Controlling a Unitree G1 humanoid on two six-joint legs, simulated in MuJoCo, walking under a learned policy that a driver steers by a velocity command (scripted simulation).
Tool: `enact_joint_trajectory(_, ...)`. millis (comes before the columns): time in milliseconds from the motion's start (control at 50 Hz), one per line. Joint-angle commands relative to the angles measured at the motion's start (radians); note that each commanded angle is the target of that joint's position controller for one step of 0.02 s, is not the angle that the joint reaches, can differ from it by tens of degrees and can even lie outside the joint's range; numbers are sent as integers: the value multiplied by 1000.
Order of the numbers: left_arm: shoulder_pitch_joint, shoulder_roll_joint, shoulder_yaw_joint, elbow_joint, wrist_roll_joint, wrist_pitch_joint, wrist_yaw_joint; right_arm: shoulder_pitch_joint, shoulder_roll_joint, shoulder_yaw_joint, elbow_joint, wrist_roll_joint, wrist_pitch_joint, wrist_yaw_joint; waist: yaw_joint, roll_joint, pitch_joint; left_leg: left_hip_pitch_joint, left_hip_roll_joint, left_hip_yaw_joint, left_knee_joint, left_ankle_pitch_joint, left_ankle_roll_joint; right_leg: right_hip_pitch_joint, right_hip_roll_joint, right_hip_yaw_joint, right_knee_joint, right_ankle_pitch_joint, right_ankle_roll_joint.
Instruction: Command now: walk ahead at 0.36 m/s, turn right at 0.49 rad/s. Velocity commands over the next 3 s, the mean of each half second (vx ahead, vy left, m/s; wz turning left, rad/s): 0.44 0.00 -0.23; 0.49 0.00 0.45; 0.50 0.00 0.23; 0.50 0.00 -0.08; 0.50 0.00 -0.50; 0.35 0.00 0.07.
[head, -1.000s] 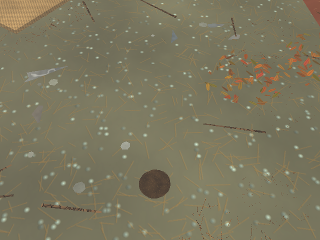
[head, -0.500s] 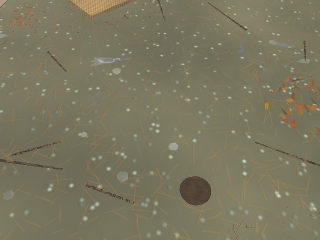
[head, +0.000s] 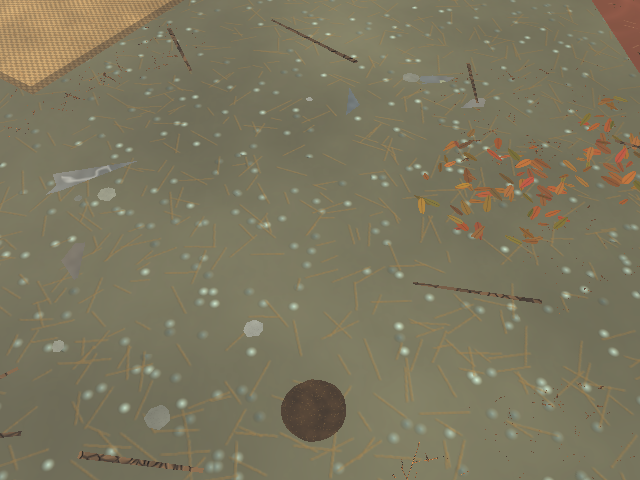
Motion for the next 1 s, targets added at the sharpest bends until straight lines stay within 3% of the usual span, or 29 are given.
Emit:
enact_joint_trajectory(20,-153,31,-5,-122,3,-20,-32,-32,-139,-33,-69,0,-13,-3,-27,102,76,122,262,-162,-205,293,149,-265,-73,-22,-57,138,33)
enact_joint_trajectory(80,-208,2,-22,-166,5,-23,-55,-13,-172,-40,-61,12,-10,-2,-44,116,72,48,234,-37,-203,317,130,-120,-57,-89,-246,236,37)
enact_joint_trajectory(140,-206,46,-9,-193,5,-15,-60,7,-211,-52,-51,26,-7,4,-20,148,63,40,274,11,-158,457,110,4,-14,-142,-330,217,-5)
enact_joint_trajectory(160,-181,64,1,-196,8,-13,-58,14,-214,-52,-45,30,-5,4,7,155,41,42,285,29,-100,626,101,74,16,-157,-351,194,-33)
enact_joint_trajectory(180,-99,90,19,-181,10,-10,-54,12,-217,-51,-40,35,-2,4,67,152,-9,31,281,65,17,803,83,203,53,-173,-392,200,-66)
enact_joint_trajectory(200,57,134,48,-135,9,-5,-44,19,-204,-43,-39,33,-1,1,149,132,-95,-32,256,104,195,889,58,426,97,-183,-429,233,-103)
enact_joint_trajectory(220,222,184,75,-92,7,5,-25,21,-179,-27,-51,16,-9,-2,230,97,-164,-233,225,116,438,699,19,691,44,-74,-420,227,-137)
enact_joint_trajectory(240,259,309,88,-84,14,4,-9,112,-26,19,-105,-18,-24,8,128,-215,-287,-598,69,78,847,-206,-46,966,-275,502,-525,44,-293)
enact_joint_trajectory(260,285,251,69,-108,17,-10,-13,48,-108,10,-104,24,-51,15,192,-118,-418,-669,24,-148,1001,-263,-44,956,-372,808,-719,-143,-362)
enact_joint_trajectory(280,224,198,54,-92,25,-26,-19,-52,-165,-9,-131,67,-57,16,192,-68,-234,-765,70,-150,1026,-174,-27,841,-344,643,-747,-119,-310)
enact_joint_trajectory(300,165,161,42,-90,22,-34,-20,-82,-157,-3,-136,64,-60,11,154,-44,-134,-743,121,-134,963,-79,-7,686,-306,491,-751,-45,-273)
enact_joint_trajectory(320,100,118,28,-92,29,-40,-20,-83,-152,-5,-118,39,-55,5,112,-12,-78,-682,159,-132,904,-9,-4,548,-265,376,-757,64,-244)
enact_joint_trajectory(340,61,86,18,-96,44,-48,-22,-47,-149,-10,-103,32,-40,8,68,-40,-55,-608,185,-148,865,45,-1,451,-227,288,-783,152,-228)
enact_joint_trajectory(380,40,73,20,-83,48,-67,-23,7,-116,-7,-73,33,-7,13,31,-52,-46,-537,192,-148,834,94,-9,365,-205,188,-844,222,-229)
enact_joint_trajectory(460,78,84,26,-33,53,-90,-13,-68,-86,-5,-86,27,14,8,48,-10,41,-639,157,-195,697,248,-36,351,-181,17,-895,362,-200)
enact_joint_trajectory(560,106,105,24,-8,45,-87,7,-196,-51,8,-121,25,-7,35,100,-1,66,-623,112,-129,399,493,-25,428,-157,-127,-915,463,-126)
enact_joint_trajectory(660,200,132,31,40,35,-48,20,-336,-22,26,-202,26,-13,77,155,19,101,-731,91,-63,258,400,12,657,-220,-173,-836,650,-112)
enact_joint_trajectory(720,191,164,38,34,34,-18,36,-327,-44,16,-235,25,-9,96,115,-27,39,-635,19,29,244,242,57,723,-233,-211,-682,1069,-99)
enact_joint_trajectory(760,176,193,44,22,37,-3,50,-187,-104,-14,-222,25,2,91,24,-75,-66,-427,-47,60,254,153,107,707,-231,-229,-450,1324,-87)
enact_joint_trajectory(780,150,193,41,11,31,-3,54,-34,-158,-42,-194,27,4,78,-68,-52,-144,-184,-66,34,168,219,150,596,-201,-249,-238,1249,-64)
enact_joint_trajectory(800,172,141,20,-12,49,-19,52,98,-236,-66,-172,25,17,55,-110,73,-251,140,100,-216,162,265,218,336,-138,-251,70,800,-34)
enact_joint_trajectory(820,253,28,-17,-53,56,-53,26,51,-285,-72,-194,24,10,51,-1,304,-357,474,348,-806,65,176,437,-106,105,-118,445,-163,30)
enact_joint_trajectory(840,159,132,3,-65,30,-94,2,77,-198,-49,-199,16,8,51,-77,154,-402,492,344,-840,-16,103,410,-213,52,76,488,-152,7)
enact_joint_trajectory(860,70,147,5,-107,-4,-110,-8,40,-162,-38,-198,11,4,49,-66,93,-252,370,308,-679,-34,133,358,-249,6,71,425,-76,-8)
enact_joint_trajectory(880,50,120,-3,-119,9,-116,-6,-24,-151,-34,-201,15,0,51,-8,-19,-129,197,262,-572,-56,240,326,-232,-32,49,312,-26,-7)
enact_joint_trajectory(900,54,125,4,-111,33,-109,1,-81,-121,-25,-212,16,-2,49,28,-30,-83,92,225,-495,-72,329,306,-184,-65,40,216,5,5)
enact_joint_trajectory(920,76,124,7,-108,42,-97,0,-113,-117,-21,-224,6,-2,45,58,4,-52,-3,200,-460,-98,385,306,-125,-77,35,189,23,22)
enact_joint_trajectory(960,108,107,4,-103,54,-76,5,-134,-128,-24,-218,11,-4,36,85,36,-33,-112,177,-411,-130,456,311,-81,-84,9,103,46,67)
enact_joint_trajectory(1000,64,79,-9,-119,56,-64,12,-126,-154,-31,-203,13,-3,23,78,52,-10,-203,143,-340,-138,481,295,-56,-76,-18,-35,114,104)
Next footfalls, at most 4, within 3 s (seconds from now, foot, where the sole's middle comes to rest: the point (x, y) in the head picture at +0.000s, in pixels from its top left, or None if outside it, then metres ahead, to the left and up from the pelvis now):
0.22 right None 0.24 -0.18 -0.78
0.78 left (319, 441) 0.58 -0.01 -0.78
1.24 right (384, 317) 0.88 -0.19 -0.78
1.80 left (259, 253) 1.09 0.12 -0.78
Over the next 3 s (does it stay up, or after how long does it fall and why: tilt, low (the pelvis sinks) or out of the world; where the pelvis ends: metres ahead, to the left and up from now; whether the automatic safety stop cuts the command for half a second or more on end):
stays up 1.58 0.03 -0.01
